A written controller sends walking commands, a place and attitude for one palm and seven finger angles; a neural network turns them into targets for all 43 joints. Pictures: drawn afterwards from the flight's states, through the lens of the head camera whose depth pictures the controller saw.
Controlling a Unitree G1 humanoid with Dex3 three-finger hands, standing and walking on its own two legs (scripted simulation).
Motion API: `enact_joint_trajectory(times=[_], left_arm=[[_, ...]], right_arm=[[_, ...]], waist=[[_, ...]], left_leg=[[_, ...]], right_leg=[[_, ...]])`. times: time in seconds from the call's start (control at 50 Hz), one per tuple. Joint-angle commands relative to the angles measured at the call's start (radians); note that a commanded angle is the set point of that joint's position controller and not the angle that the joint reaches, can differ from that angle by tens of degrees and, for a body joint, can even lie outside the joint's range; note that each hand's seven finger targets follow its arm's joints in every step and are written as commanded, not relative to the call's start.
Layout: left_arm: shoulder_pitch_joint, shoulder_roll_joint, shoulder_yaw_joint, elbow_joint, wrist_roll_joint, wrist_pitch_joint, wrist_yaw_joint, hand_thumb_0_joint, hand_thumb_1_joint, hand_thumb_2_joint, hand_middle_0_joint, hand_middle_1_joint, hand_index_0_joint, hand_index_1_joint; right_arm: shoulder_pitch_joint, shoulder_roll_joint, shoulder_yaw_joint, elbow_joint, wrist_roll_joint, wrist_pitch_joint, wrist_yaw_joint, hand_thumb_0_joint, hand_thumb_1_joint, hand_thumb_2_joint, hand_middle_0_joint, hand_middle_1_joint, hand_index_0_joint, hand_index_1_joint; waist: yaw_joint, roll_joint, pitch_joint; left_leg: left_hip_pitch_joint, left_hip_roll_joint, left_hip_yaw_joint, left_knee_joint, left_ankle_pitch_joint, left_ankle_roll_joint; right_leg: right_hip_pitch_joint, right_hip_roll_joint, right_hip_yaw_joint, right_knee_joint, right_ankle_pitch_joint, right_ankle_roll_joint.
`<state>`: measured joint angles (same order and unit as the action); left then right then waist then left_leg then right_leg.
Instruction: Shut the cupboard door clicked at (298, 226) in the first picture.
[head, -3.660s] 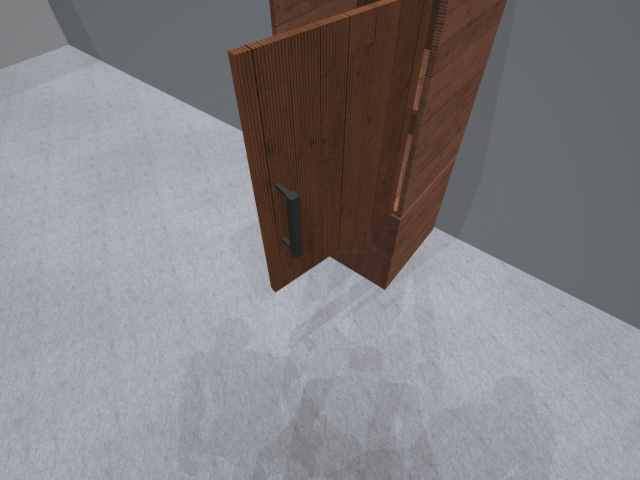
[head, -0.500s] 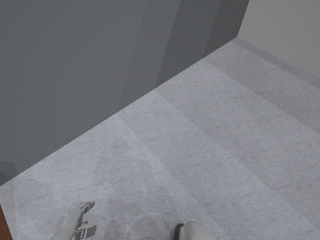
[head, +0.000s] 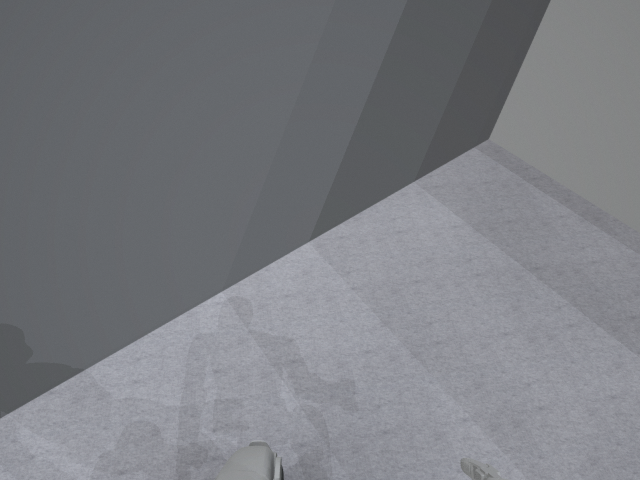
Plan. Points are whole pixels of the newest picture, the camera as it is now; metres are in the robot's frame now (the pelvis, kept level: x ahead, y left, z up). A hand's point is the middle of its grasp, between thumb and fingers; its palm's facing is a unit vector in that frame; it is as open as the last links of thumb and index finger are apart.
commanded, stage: turn to face it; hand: left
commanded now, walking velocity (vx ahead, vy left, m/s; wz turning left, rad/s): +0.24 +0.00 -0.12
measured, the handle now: out of the picture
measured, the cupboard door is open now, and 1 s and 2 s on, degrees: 78 78 78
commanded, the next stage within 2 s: none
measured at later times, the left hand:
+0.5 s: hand (216, 391) +0.25 +0.19 -0.15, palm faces +0.15 -0.95 -0.29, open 7.3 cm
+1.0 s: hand out of the picture +0.13 +0.21 -0.19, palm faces +0.50 -0.83 -0.26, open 7.4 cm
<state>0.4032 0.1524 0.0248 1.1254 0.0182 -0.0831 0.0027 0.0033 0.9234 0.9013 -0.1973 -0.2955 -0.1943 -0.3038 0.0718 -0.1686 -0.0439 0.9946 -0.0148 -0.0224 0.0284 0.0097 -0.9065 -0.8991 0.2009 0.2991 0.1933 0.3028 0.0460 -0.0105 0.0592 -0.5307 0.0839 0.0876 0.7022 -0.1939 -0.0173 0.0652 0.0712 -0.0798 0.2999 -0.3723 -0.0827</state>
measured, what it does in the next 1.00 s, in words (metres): walks ahead, turning left: left foot, then right foot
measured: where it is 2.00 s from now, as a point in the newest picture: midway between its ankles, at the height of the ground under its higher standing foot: (351, 474)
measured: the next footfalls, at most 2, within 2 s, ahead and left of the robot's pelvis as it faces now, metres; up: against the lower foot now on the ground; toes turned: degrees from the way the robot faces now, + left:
left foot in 0.06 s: +0.17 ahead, +0.12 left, +0.00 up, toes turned +7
right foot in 0.44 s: +0.24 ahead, -0.12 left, +0.00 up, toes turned +3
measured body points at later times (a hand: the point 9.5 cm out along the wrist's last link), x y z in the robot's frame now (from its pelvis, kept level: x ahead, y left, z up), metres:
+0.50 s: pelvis +0.16 -0.03 -0.01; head +0.21 -0.05 +0.44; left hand +0.24 +0.24 -0.13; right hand +0.19 -0.27 -0.17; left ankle +0.12 +0.10 -0.70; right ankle +0.20 -0.12 -0.73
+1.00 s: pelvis +0.20 -0.01 -0.01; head +0.24 +0.05 +0.44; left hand +0.10 +0.25 -0.17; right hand +0.46 -0.17 -0.12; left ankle +0.17 +0.08 -0.73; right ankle +0.22 -0.16 -0.66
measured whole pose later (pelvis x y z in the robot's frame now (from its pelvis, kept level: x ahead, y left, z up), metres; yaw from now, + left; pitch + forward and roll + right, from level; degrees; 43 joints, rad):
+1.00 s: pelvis +0.20 -0.01 -0.01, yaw +29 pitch +2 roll -1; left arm 0.21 0.29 0.07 0.94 0.03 0.06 0.01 0.01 0.92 0.90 -0.20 -0.30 -0.19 -0.30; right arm 0.07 -0.25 -0.05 0.85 -0.01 0.02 0.02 0.01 -0.91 -0.90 0.20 0.30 0.20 0.30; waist 0.03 -0.06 0.11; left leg -0.35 0.00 0.08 0.63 -0.32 0.05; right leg -0.46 -0.12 -0.08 1.14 -0.51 0.08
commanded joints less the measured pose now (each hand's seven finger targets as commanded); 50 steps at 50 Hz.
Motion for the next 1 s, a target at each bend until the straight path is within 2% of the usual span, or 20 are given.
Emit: enact_joint_trajectory(times=[0.0, 0.02, 0.04, 0.06, 0.12, 0.18, 0.3, 0.38, 0.4, 0.42, 0.44, 0.5, 0.54, 0.76, 0.82, 0.84, 0.86, 0.88, 0.9, 0.98], left_arm=[[0.032, 0.151, 0.031, -0.022, -0.008, -0.017, 0.021, 0.000, 0.900, 0.900, -0.200, -0.300, -0.200, -0.300], [0.033, 0.133, 0.031, -0.032, -0.013, -0.016, 0.018, 0.000, 0.900, 0.900, -0.200, -0.300, -0.200, -0.300], [0.080, 0.072, 0.020, -0.051, -0.026, -0.016, 0.012, 0.000, 0.900, 0.900, -0.200, -0.300, -0.200, -0.300], [0.004, 0.076, 0.018, -0.087, -0.016, -0.022, 0.021, 0.000, 0.900, 0.900, -0.200, -0.300, -0.200, -0.300], [-0.059, 0.059, 0.025, -0.086, 0.002, 0.020, 0.012, 0.000, 0.900, 0.900, -0.200, -0.300, -0.200, -0.300], [-0.010, 0.011, 0.021, -0.084, 0.006, 0.059, 0.008, 0.000, 0.900, 0.900, -0.200, -0.300, -0.200, -0.300], [-0.129, 0.064, 0.044, -0.170, 0.004, 0.086, 0.009, 0.000, 0.900, 0.900, -0.200, -0.300, -0.200, -0.300], [-0.096, 0.116, 0.058, -0.193, -0.004, 0.069, 0.012, 0.000, 0.900, 0.900, -0.200, -0.300, -0.200, -0.300], [-0.063, 0.174, 0.071, -0.194, 0.004, 0.056, 0.018, 0.000, 0.900, 0.900, -0.200, -0.300, -0.200, -0.300], [-0.031, 0.276, 0.088, -0.200, 0.016, 0.049, 0.029, 0.000, 0.900, 0.900, -0.200, -0.300, -0.200, -0.300], [-0.031, 0.282, 0.080, -0.205, 0.004, 0.049, 0.032, 0.000, 0.900, 0.900, -0.200, -0.300, -0.200, -0.300], [-0.172, 0.191, 0.051, -0.245, -0.001, 0.053, 0.037, 0.000, 0.900, 0.900, -0.200, -0.300, -0.200, -0.300], [-0.188, 0.173, 0.046, -0.256, 0.001, 0.050, 0.036, 0.000, 0.900, 0.900, -0.200, -0.300, -0.200, -0.300], [-0.130, 0.250, 0.071, -0.259, 0.014, 0.060, 0.028, 0.000, 0.900, 0.900, -0.200, -0.300, -0.200, -0.300], [-0.152, 0.275, 0.080, -0.266, 0.010, 0.064, 0.020, 0.000, 0.900, 0.900, -0.200, -0.300, -0.200, -0.300], [-0.170, 0.275, 0.081, -0.278, 0.003, 0.066, 0.016, 0.000, 0.900, 0.900, -0.200, -0.300, -0.200, -0.300], [-0.184, 0.215, 0.072, -0.317, -0.008, 0.071, 0.005, 0.000, 0.900, 0.900, -0.200, -0.300, -0.200, -0.300], [-0.237, 0.194, 0.052, -0.368, -0.001, 0.083, 0.011, 0.000, 0.900, 0.900, -0.200, -0.300, -0.200, -0.300], [-0.273, 0.201, 0.054, -0.357, 0.007, 0.102, 0.024, 0.000, 0.900, 0.900, -0.200, -0.300, -0.200, -0.300], [-0.206, 0.194, 0.064, -0.284, 0.007, 0.112, 0.008, 0.000, 0.900, 0.900, -0.200, -0.300, -0.200, -0.300]], right_arm=[[0.178, -0.090, -0.013, 0.006, -0.011, -0.041, -0.029, 0.000, -0.900, -0.900, 0.200, 0.300, 0.200, 0.300], [0.331, -0.159, -0.029, 0.047, -0.019, -0.044, -0.038, 0.000, -0.900, -0.900, 0.200, 0.300, 0.200, 0.300], [0.445, -0.255, -0.049, 0.070, -0.031, -0.044, -0.049, 0.000, -0.900, -0.900, 0.200, 0.300, 0.200, 0.300], [0.467, -0.248, -0.042, 0.075, -0.009, -0.027, -0.047, 0.000, -0.900, -0.900, 0.200, 0.300, 0.200, 0.300], [0.241, -0.132, -0.010, 0.018, -0.004, -0.038, -0.062, 0.000, -0.900, -0.900, 0.200, 0.300, 0.200, 0.300], [0.187, -0.133, -0.004, 0.004, -0.002, -0.039, -0.060, 0.000, -0.900, -0.900, 0.200, 0.300, 0.200, 0.300], [0.170, -0.176, -0.031, -0.024, -0.009, 0.006, -0.047, 0.000, -0.900, -0.900, 0.200, 0.300, 0.200, 0.300], [0.141, -0.192, -0.046, -0.055, -0.005, 0.027, -0.042, 0.000, -0.900, -0.900, 0.200, 0.300, 0.200, 0.300], [0.153, -0.154, -0.044, -0.066, 0.002, 0.026, -0.035, 0.000, -0.900, -0.900, 0.200, 0.300, 0.200, 0.300], [0.169, -0.088, -0.035, -0.088, 0.007, 0.025, -0.028, 0.000, -0.900, -0.900, 0.200, 0.300, 0.200, 0.300], [0.171, -0.122, -0.044, -0.084, -0.001, 0.034, -0.033, 0.000, -0.900, -0.900, 0.200, 0.300, 0.200, 0.300], [0.163, -0.102, -0.042, -0.058, -0.001, 0.060, -0.018, 0.000, -0.900, -0.900, 0.200, 0.300, 0.200, 0.300], [0.162, -0.091, -0.037, -0.059, -0.001, 0.070, -0.010, 0.000, -0.900, -0.900, 0.200, 0.300, 0.200, 0.300], [-0.019, -0.109, -0.024, -0.163, 0.002, 0.068, 0.006, 0.000, -0.900, -0.900, 0.200, 0.300, 0.200, 0.300], [0.045, -0.147, -0.032, -0.173, -0.002, 0.061, 0.005, 0.000, -0.900, -0.900, 0.200, 0.300, 0.200, 0.300], [0.139, -0.196, -0.046, -0.153, -0.007, 0.053, 0.003, 0.000, -0.900, -0.900, 0.200, 0.300, 0.200, 0.300], [0.216, -0.328, -0.078, -0.146, -0.018, 0.042, -0.003, 0.000, -0.900, -0.900, 0.200, 0.300, 0.200, 0.300], [0.263, -0.397, -0.086, -0.139, -0.006, 0.049, -0.013, 0.000, -0.900, -0.900, 0.200, 0.300, 0.200, 0.300], [0.257, -0.374, -0.083, -0.133, 0.002, 0.047, -0.028, 0.000, -0.900, -0.900, 0.200, 0.300, 0.200, 0.300], [0.086, -0.285, -0.052, -0.176, -0.001, 0.033, -0.042, 0.000, -0.900, -0.900, 0.200, 0.300, 0.200, 0.300]], waist=[[-0.131, -0.076, -0.087], [-0.185, -0.001, -0.184], [-0.192, 0.217, -0.310], [-0.184, 0.128, -0.258], [-0.072, 0.129, -0.026], [-0.015, 0.082, -0.069], [-0.027, 0.165, -0.044], [0.011, 0.103, -0.079], [0.024, -0.032, -0.110], [0.037, -0.320, -0.149], [0.035, -0.288, -0.177], [-0.042, -0.163, -0.113], [-0.055, -0.177, -0.088], [-0.013, -0.188, -0.080], [-0.059, -0.141, -0.126], [-0.117, -0.059, -0.183], [-0.158, 0.249, -0.232], [-0.168, 0.312, -0.239], [-0.168, 0.238, -0.248], [-0.058, 0.140, -0.127]], left_leg=[[0.338, -0.098, 0.085, -0.193, 0.075, 0.060], [0.627, 0.035, -0.063, -0.181, 0.257, 0.116], [0.840, 0.346, -0.418, -0.194, 0.517, 0.269], [0.710, 0.396, -0.447, -0.284, 0.670, 0.305], [0.347, 0.282, -0.326, -0.402, 0.414, 0.238], [0.241, 0.179, -0.164, -0.388, 0.498, 0.198], [0.152, 0.136, -0.232, -0.394, 0.174, 0.185], [0.096, 0.090, -0.266, -0.252, 0.123, 0.126], [-0.003, 0.008, -0.199, -0.128, -0.031, 0.065], [-0.123, -0.135, -0.032, 0.153, -0.378, -0.015], [-0.094, -0.088, -0.091, 0.383, -0.468, -0.018], [-0.085, -0.024, -0.097, 0.569, -0.268, -0.043], [-0.069, -0.018, -0.073, 0.527, -0.208, -0.052], [0.046, -0.037, 0.038, 0.081, -0.228, -0.030], [0.243, -0.063, 0.061, -0.112, -0.115, -0.006], [0.420, -0.042, 0.029, -0.228, 0.048, 0.017], [0.617, 0.233, -0.350, -0.282, 0.419, 0.155], [0.614, 0.402, -0.523, -0.309, 0.670, 0.282], [0.601, 0.380, -0.498, -0.305, 0.643, 0.262], [0.423, 0.175, -0.255, -0.334, 0.483, 0.164]], right_leg=[[-0.063, -0.255, 0.084, 0.295, 1.083, -0.022], [-0.277, -0.198, 0.067, 0.513, 0.811, 0.017], [-0.529, -0.066, 0.000, 0.873, 0.127, 0.051], [-0.555, -0.053, 0.062, 1.022, -0.195, 0.036], [-0.608, -0.170, 0.102, 1.000, -0.062, 0.087], [-0.474, -0.162, 0.060, 0.750, -0.018, 0.117], [-0.410, -0.119, 0.014, 0.508, 0.067, 0.139], [-0.195, -0.103, 0.009, 0.222, 0.173, 0.133], [-0.058, -0.228, 0.130, 0.103, 0.244, 0.107], [0.026, -0.516, 0.387, 0.024, 0.453, 0.000], [-0.041, -0.607, 0.402, 0.027, 0.573, -0.079], [-0.166, -0.448, 0.145, 0.062, 0.614, -0.036], [-0.183, -0.412, 0.035, 0.059, 0.673, -0.008], [-0.093, -0.462, -0.072, 0.139, 0.740, -0.032], [-0.169, -0.456, -0.124, 0.275, 0.675, 0.015], [-0.262, -0.431, -0.155, 0.438, 0.585, 0.060], [-0.560, -0.274, -0.170, 0.701, 0.002, 0.148], [-0.689, -0.198, -0.037, 0.856, -0.335, 0.163], [-0.730, -0.208, 0.067, 0.924, -0.274, 0.162], [-0.679, -0.190, 0.091, 0.941, -0.017, 0.184]])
